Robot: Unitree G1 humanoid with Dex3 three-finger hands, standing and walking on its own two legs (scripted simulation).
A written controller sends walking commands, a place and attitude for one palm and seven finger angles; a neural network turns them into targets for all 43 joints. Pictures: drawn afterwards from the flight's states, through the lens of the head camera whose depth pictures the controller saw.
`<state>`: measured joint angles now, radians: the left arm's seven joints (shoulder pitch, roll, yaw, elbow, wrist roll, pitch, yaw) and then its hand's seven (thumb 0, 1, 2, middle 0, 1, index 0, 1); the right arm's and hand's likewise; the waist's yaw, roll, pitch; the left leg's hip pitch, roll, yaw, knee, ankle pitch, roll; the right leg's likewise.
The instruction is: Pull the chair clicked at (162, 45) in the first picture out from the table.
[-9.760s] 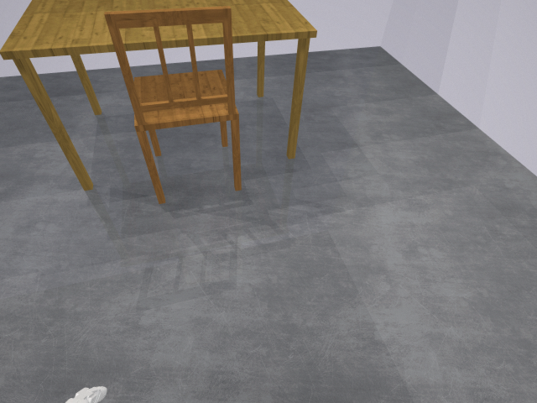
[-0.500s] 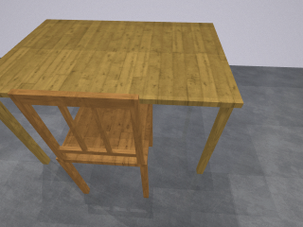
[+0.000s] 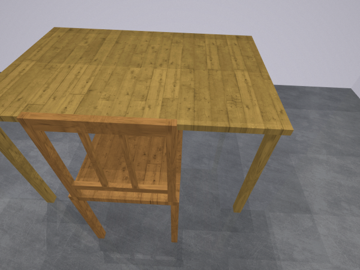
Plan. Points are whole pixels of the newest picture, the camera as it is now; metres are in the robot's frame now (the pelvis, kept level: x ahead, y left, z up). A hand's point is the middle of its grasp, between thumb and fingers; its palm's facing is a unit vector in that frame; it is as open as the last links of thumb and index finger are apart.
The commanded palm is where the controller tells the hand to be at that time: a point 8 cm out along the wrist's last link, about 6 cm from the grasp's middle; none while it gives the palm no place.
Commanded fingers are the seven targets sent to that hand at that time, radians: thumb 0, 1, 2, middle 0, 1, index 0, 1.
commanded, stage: look again from close up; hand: left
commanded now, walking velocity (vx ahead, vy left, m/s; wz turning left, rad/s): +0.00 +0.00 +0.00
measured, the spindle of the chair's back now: (95, 161) +0.43 +0.29 -0.08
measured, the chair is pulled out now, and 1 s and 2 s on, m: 0.00 0.00 0.00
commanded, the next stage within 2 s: raise the hand toward the chair's back in 0.28 s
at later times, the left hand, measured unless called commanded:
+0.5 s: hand out of the picture +0.10 +0.20 -0.11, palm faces +0.24 -0.94 -0.24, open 7.4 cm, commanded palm +0.10 +0.22 -0.07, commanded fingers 0.00 0.74 0.83 -0.18 -0.27 -0.18 -0.27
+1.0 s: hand (101, 264) +0.15 +0.18 -0.04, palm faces +0.17 -0.98 -0.10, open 11.0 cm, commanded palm +0.14 +0.22 -0.06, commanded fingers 0.00 0.15 0.58 -0.13 -0.18 -0.13 -0.18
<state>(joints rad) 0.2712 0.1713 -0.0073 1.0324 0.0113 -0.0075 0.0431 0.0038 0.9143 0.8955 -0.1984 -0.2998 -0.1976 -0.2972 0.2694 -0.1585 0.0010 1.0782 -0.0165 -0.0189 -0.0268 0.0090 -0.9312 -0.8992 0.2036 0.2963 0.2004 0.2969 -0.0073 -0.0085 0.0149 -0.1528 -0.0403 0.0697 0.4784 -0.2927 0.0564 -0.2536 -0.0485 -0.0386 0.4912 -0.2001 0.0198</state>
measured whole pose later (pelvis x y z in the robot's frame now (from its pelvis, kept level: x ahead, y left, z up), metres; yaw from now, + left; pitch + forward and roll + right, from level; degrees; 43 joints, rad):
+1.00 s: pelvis -0.01 -0.05 -0.11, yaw +6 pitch +16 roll -2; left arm 0.51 0.22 0.20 -0.03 -0.30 -0.64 -0.31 0.02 0.37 0.67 -0.14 -0.22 -0.14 -0.21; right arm 0.10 -0.25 -0.02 0.54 0.01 -0.29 -0.02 0.01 -0.91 -0.90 0.20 0.30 0.20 0.30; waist 0.05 0.00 -0.14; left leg -0.94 0.00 -0.08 1.28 -0.62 -0.02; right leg -0.97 -0.01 -0.16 1.20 -0.52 -0.07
